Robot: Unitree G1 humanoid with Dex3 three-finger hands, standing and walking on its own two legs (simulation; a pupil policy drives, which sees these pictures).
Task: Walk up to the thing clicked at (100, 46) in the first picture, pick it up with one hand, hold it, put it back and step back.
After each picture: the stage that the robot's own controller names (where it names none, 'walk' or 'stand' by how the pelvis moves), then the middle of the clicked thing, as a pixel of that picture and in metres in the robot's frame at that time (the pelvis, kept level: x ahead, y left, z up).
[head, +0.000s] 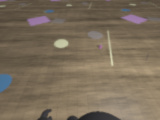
stand; (100, 46) +1.72 -0.25 -0.72
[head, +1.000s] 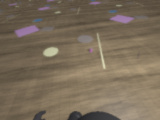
walk; (90, 49) +1.61 +0.10 -0.70
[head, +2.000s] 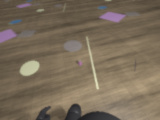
walk; (80, 62) +1.07 +0.25 -0.72
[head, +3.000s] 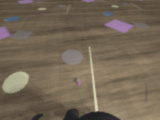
walk; (78, 82) +0.65 +0.15 -0.69
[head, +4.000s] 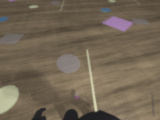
walk; (76, 95) +0.40 +0.13 -0.69
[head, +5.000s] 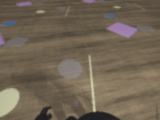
stand; (76, 103) +0.34 +0.14 -0.72
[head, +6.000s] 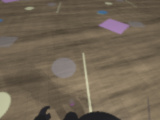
stand; (71, 102) +0.31 +0.19 -0.71
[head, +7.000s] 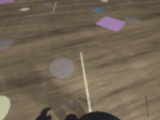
stand; (71, 102) +0.31 +0.21 -0.72
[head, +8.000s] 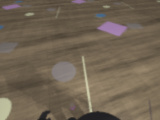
stand; (72, 106) +0.30 +0.20 -0.73
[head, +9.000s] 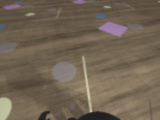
stand; (72, 106) +0.30 +0.19 -0.73
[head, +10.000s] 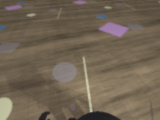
go down; (72, 106) +0.30 +0.19 -0.73
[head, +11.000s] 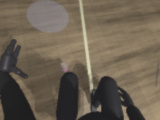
go down; (64, 66) +0.39 +0.21 -0.32
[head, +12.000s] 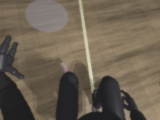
approach; (64, 66) +0.39 +0.22 -0.30
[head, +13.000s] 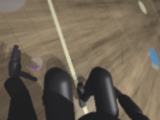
close in; (36, 63) +0.37 +0.25 -0.22
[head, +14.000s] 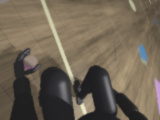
close; (30, 63) +0.37 +0.26 -0.22
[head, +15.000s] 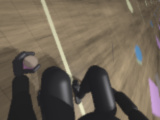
lift; (29, 63) +0.36 +0.26 -0.22
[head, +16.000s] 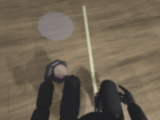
lift; (61, 73) +0.31 +0.21 -0.04
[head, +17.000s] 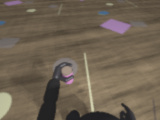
lift; (67, 75) +0.33 +0.16 +0.04
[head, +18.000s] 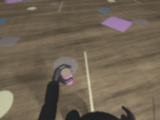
hold; (67, 76) +0.32 +0.17 +0.02
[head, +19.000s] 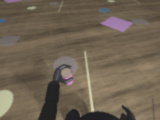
hold; (67, 76) +0.32 +0.17 +0.01
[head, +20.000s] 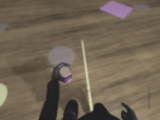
crouch; (66, 74) +0.34 +0.17 -0.04
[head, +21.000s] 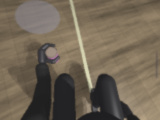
lower; (53, 55) +0.44 +0.23 -0.09
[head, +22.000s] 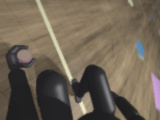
lower; (25, 58) +0.41 +0.27 -0.22
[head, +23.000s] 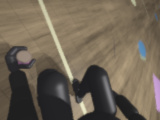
lower; (24, 59) +0.39 +0.28 -0.22
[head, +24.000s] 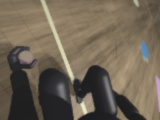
lower; (26, 59) +0.39 +0.28 -0.22
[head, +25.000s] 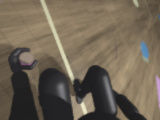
lower; (27, 60) +0.39 +0.27 -0.22
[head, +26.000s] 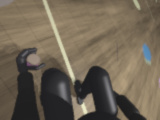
open; (33, 61) +0.38 +0.26 -0.23
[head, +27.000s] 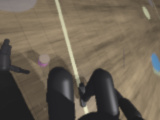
stand; (43, 60) +0.39 +0.25 -0.24
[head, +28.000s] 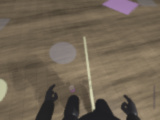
stand; (72, 88) +0.36 +0.18 -0.58
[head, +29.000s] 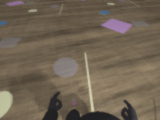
stand; (73, 101) +0.34 +0.17 -0.66
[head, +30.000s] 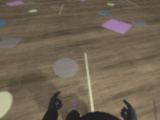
stand; (73, 102) +0.34 +0.17 -0.67
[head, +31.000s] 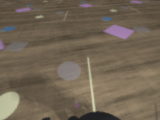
stand; (76, 103) +0.36 +0.16 -0.72
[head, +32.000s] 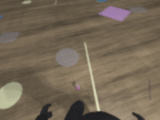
walk; (77, 86) +0.47 +0.17 -0.70
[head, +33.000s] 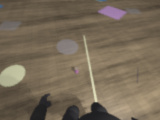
walk; (76, 70) +0.74 +0.16 -0.70
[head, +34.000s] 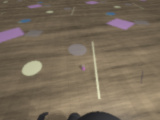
stand; (83, 67) +1.00 +0.17 -0.71
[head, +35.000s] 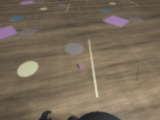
stand; (80, 66) +0.98 +0.18 -0.73
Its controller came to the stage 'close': yes
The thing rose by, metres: 0.72
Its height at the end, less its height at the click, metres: +0.00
